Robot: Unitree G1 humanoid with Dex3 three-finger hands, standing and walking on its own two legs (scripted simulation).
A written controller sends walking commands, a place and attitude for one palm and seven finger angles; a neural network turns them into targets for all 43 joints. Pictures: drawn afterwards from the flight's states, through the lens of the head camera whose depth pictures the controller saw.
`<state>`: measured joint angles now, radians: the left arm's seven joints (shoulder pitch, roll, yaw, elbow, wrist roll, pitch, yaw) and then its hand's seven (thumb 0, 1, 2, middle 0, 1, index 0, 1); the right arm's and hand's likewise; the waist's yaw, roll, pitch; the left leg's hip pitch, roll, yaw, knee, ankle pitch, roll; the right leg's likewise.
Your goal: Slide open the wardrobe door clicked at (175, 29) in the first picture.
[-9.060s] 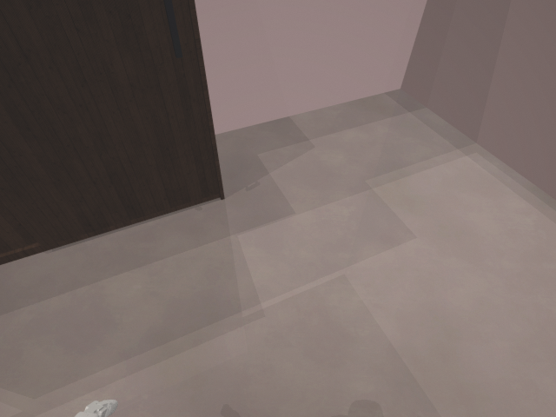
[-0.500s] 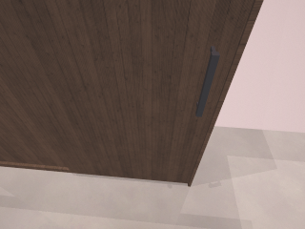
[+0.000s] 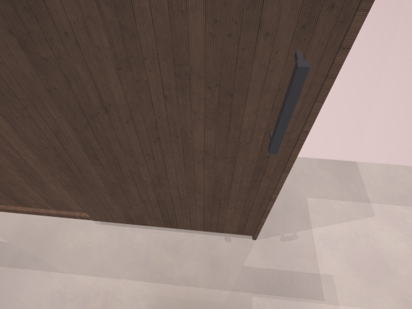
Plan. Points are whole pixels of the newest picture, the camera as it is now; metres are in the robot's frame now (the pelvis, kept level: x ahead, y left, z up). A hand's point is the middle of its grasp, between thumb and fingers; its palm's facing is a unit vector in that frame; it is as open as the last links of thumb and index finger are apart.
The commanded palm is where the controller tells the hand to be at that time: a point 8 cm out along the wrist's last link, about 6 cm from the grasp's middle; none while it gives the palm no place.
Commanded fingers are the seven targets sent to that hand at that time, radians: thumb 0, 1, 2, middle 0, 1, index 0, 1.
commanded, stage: come to a stop and stand still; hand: right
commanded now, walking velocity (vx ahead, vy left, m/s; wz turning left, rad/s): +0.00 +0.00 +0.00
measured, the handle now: (284, 108) +0.49 -0.14 +0.12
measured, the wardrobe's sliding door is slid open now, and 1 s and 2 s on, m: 0.00 0.00 0.00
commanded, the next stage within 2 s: look again from close up in 1.14 s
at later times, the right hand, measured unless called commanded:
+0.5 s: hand out of the picture -0.02 -0.20 -0.15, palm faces -0.01 +0.97 -0.26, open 7.4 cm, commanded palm none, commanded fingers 0.00 -0.90 -0.90 0.20 0.30 0.20 0.30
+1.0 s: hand out of the picture -0.02 -0.17 -0.17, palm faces +0.01 +0.98 -0.21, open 7.3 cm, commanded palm none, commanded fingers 0.00 -0.90 -0.90 0.20 0.30 0.20 0.30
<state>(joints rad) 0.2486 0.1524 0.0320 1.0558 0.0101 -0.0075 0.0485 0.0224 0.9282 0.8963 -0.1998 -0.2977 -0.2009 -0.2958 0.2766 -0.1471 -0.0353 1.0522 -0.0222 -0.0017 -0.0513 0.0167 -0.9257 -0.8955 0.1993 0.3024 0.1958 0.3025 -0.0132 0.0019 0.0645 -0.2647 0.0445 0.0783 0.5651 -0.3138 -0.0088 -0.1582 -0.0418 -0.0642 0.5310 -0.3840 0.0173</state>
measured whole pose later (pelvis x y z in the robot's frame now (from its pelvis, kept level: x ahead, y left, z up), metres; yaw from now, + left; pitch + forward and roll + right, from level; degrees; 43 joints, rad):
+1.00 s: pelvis -0.03 +0.00 +0.01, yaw +0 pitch -1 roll -1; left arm 0.29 0.14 -0.02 1.11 0.02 -0.03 0.03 0.01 0.91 0.90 -0.20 -0.30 -0.20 -0.30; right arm 0.26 -0.16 0.01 1.11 -0.01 -0.01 -0.03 0.01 -0.92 -0.90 0.20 0.30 0.20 0.30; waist 0.00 -0.01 0.04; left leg -0.25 0.04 0.06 0.50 -0.23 0.00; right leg -0.13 -0.03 -0.07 0.45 -0.30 0.02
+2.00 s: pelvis -0.02 +0.01 +0.01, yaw +0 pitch -1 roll +0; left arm 0.25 0.18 -0.01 1.13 0.02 -0.02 0.02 0.01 0.91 0.90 -0.20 -0.30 -0.20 -0.30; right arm 0.22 -0.19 0.00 1.10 -0.01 -0.01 -0.02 0.00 -0.91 -0.90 0.20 0.30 0.20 0.30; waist -0.01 0.00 0.05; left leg -0.22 0.03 0.08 0.46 -0.22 0.01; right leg -0.11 -0.04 -0.06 0.41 -0.28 0.03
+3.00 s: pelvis -0.04 -0.01 -0.03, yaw -2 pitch +8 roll +1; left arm 0.31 0.24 -0.04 0.59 -0.03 -0.27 0.07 0.02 0.90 0.90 -0.21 -0.30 -0.21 -0.30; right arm 0.37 -0.27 -0.28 -0.05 0.31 -0.26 0.28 0.00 -0.05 -0.53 0.26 0.85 0.26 0.85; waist -0.01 -0.03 -0.08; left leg -0.60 0.07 0.10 0.83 -0.36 -0.02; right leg -0.55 -0.04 -0.02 0.89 -0.47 -0.01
